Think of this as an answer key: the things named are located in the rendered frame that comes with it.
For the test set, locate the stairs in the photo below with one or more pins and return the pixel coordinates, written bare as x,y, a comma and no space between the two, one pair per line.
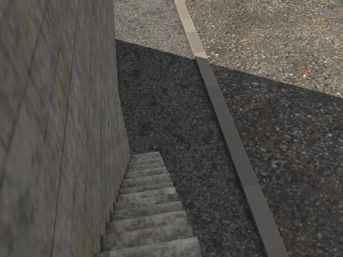
148,219

